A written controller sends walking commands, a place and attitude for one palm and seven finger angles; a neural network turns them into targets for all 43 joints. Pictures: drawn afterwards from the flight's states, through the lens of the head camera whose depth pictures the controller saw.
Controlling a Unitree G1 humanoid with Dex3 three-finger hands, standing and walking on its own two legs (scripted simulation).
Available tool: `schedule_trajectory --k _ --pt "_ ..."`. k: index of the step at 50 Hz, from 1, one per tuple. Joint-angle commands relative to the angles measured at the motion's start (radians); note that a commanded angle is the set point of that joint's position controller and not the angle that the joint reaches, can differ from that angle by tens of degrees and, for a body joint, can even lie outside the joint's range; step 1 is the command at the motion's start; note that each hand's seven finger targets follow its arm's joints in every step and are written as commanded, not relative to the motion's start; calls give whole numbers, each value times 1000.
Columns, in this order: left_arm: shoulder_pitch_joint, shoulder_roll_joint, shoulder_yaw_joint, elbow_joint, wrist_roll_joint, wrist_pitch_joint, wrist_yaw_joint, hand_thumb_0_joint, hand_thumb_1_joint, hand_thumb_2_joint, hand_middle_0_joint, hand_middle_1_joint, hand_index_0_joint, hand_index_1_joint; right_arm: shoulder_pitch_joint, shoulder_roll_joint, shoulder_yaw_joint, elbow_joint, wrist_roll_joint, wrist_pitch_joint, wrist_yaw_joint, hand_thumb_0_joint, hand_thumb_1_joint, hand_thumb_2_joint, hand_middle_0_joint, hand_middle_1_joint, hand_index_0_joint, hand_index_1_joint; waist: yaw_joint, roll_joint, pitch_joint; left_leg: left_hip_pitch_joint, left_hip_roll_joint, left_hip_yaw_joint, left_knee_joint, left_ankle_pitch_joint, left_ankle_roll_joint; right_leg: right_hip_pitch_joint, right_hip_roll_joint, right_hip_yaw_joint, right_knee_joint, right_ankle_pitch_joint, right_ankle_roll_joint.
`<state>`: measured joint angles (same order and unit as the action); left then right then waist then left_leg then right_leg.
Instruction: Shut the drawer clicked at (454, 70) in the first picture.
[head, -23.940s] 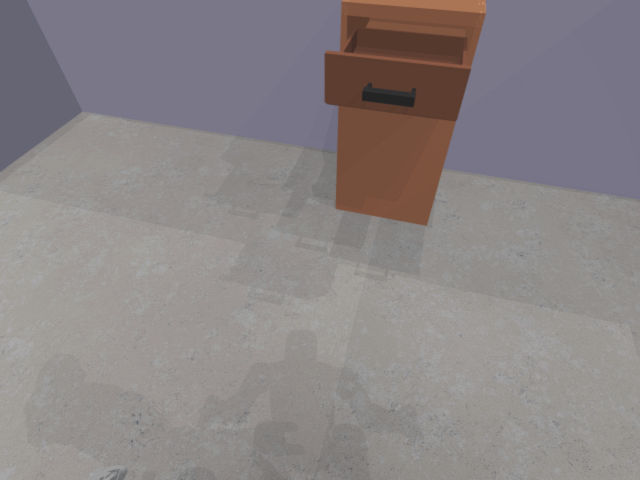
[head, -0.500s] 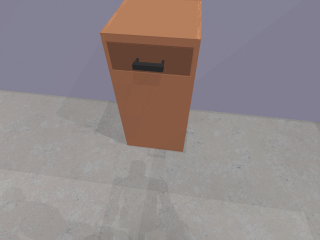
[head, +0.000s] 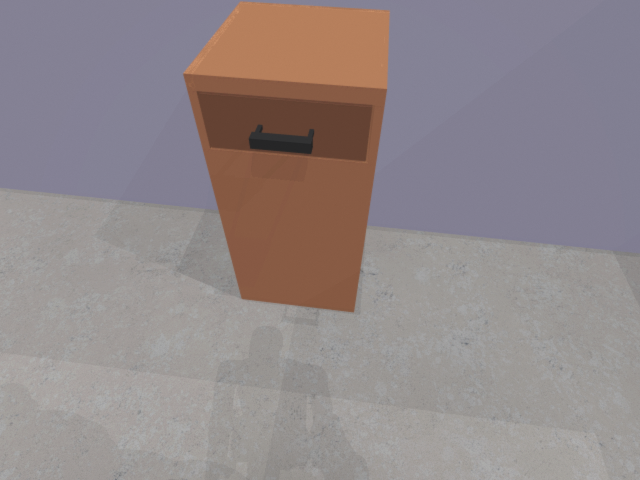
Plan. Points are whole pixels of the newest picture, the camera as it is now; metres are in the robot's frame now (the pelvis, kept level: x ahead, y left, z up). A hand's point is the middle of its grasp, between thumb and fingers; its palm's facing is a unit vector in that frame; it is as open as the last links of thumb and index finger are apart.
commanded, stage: look to check the result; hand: left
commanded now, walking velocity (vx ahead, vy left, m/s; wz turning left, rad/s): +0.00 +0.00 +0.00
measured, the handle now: (283, 136) +0.79 +0.12 -0.02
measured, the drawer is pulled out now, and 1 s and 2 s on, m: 0.00 0.00 0.00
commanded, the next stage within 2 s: stand and wait in 0.48 s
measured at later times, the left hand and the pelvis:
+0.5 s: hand out of the picture -0.02 +0.14 -0.17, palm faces +0.06 -0.98 -0.17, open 7.4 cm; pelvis +0.01 -0.01 +0.00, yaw +0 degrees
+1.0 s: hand out of the picture -0.02 +0.13 -0.17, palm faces +0.06 -0.98 -0.18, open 7.4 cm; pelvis +0.02 -0.02 +0.00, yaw +0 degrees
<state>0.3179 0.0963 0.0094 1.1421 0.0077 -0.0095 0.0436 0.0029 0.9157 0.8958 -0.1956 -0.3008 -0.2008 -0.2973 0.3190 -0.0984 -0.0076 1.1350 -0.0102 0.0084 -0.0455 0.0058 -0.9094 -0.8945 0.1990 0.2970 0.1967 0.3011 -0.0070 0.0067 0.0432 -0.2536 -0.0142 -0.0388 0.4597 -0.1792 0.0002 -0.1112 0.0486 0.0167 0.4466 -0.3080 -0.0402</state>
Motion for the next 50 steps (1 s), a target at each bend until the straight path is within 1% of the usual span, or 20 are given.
schedule_trajectory --k 1,3,6,7,10,12,14,18,20,21,24,25,30,33,35,38,44,48,49,50 --pt "97 86 12 -4 -5 -2 4 0 900 900 -200 -300 -200 -300 77 -81 -18 -15 -4 -8 -9 0 -900 -900 200 300 200 300 1 -1 63 55 84 -62 -58 95 42 -126 -117 80 -124 96 -23" --pt "105 88 12 -4 -4 -4 4 0 900 900 -200 -300 -200 -300 76 -84 -19 -18 -2 -8 -10 0 -900 -900 200 300 200 300 3 3 51 69 85 -63 -53 106 42 -126 -116 81 -123 102 -22" --pt "105 86 13 -4 -5 -6 5 0 900 900 -200 -300 -200 -300 78 -84 -18 -15 -3 -10 -11 0 -900 -900 200 300 200 300 0 -19 41 75 88 -58 -50 127 42 -108 -118 79 -120 140 -21" --pt "106 84 13 -4 -4 -5 5 0 900 900 -200 -300 -200 -300 77 -86 -18 -15 -3 -11 -11 0 -900 -900 200 300 200 300 1 -6 39 78 89 -57 -51 131 43 -109 -118 81 -118 145 -21" --pt "109 88 13 -3 -4 -6 6 0 900 900 -200 -300 -200 -300 74 -83 -17 -15 -2 -12 -12 0 -900 -900 200 300 200 300 2 -9 47 77 90 -55 -49 148 43 -103 -118 80 -115 174 -19" --pt "111 85 12 -2 -4 -5 6 0 900 900 -200 -300 -200 -300 71 -86 -16 -13 -2 -10 -11 0 -900 -900 200 300 200 300 2 -23 59 79 88 -55 -52 134 41 -111 -118 77 -118 161 -20" --pt "114 86 12 0 -4 -6 7 0 900 900 -200 -300 -200 -300 70 -87 -17 -12 -2 -10 -11 0 -900 -900 200 300 200 300 1 -3 54 87 91 -53 -50 135 42 -112 -119 80 -121 155 -20" --pt "117 87 13 -1 -3 -6 7 0 900 900 -200 -300 -200 -300 63 -91 -18 -14 -1 -11 -11 0 -900 -900 200 300 200 300 4 -12 54 93 91 -54 -51 144 42 -113 -118 81 -120 166 -19" --pt "109 85 12 0 -4 -6 7 0 900 900 -200 -300 -200 -300 64 -89 -16 -10 -3 -9 -11 0 -900 -900 200 300 200 300 1 -12 69 83 90 -53 -56 122 40 -116 -116 84 -126 144 -20" --pt "110 87 13 0 -4 -6 6 0 900 900 -200 -300 -200 -300 63 -92 -15 -11 -3 -10 -12 0 -900 -900 200 300 200 300 2 1 66 86 91 -50 -57 126 39 -114 -116 86 -125 149 -21" --pt "109 89 14 -2 -4 -7 7 0 900 900 -200 -300 -200 -300 65 -92 -16 -12 -3 -11 -12 0 -900 -900 200 300 200 300 2 -12 54 90 92 -51 -54 138 40 -102 -117 82 -124 163 -20" --pt "107 91 13 -2 -4 -6 6 0 900 900 -200 -300 -200 -300 63 -91 -15 -12 -2 -11 -12 0 -900 -900 200 300 200 300 3 -4 62 87 91 -50 -55 137 40 -103 -119 83 -126 167 -20" --pt "108 91 16 -4 -4 -7 7 0 900 900 -200 -300 -200 -300 66 -90 -15 -11 -4 -11 -13 0 -900 -900 200 300 200 300 3 -5 54 95 92 -44 -50 154 37 -93 -119 81 -123 200 -20" --pt "112 91 16 -4 -4 -8 7 0 900 900 -200 -300 -200 -300 61 -91 -16 -12 -1 -9 -13 0 -900 -900 200 300 200 300 6 -20 63 91 91 -41 -47 153 35 -97 -120 80 -127 211 -16" --pt "107 92 16 -5 -5 -7 7 0 900 900 -200 -300 -200 -300 68 -88 -14 -8 -3 -8 -13 0 -900 -900 200 300 200 300 3 -10 63 89 90 -40 -48 147 34 -91 -120 84 -129 207 -19" --pt "117 92 16 -5 -4 -9 8 0 900 900 -200 -300 -200 -300 63 -92 -16 -11 -2 -7 -13 0 -900 -900 200 300 200 300 5 -27 64 97 90 -36 -42 148 32 -99 -120 87 -133 221 -14" --pt "112 89 17 -7 -5 -8 8 0 900 900 -200 -300 -200 -300 71 -85 -14 -8 -4 -6 -14 0 -900 -900 200 300 200 300 1 -2 73 91 92 -36 -44 137 31 -100 -119 86 -137 196 -19" --pt "121 93 19 -7 -5 -10 10 0 900 900 -200 -300 -200 -300 67 -89 -16 -10 -1 -6 -15 0 -900 -900 200 300 200 300 5 -31 52 100 91 -28 -34 158 29 -82 -122 85 -130 267 -8" --pt "118 90 18 -6 -5 -9 10 0 900 900 -200 -300 -200 -300 71 -87 -15 -7 -3 -5 -16 0 -900 -900 200 300 200 300 3 -25 66 96 91 -26 -35 151 28 -86 -122 84 -132 263 -10" --pt "119 93 18 -6 -6 -9 9 0 900 900 -200 -300 -200 -300 72 -84 -14 -6 -2 -5 -16 0 -900 -900 200 300 200 300 4 -19 63 94 90 -27 -36 146 28 -83 -122 84 -132 259 -9"
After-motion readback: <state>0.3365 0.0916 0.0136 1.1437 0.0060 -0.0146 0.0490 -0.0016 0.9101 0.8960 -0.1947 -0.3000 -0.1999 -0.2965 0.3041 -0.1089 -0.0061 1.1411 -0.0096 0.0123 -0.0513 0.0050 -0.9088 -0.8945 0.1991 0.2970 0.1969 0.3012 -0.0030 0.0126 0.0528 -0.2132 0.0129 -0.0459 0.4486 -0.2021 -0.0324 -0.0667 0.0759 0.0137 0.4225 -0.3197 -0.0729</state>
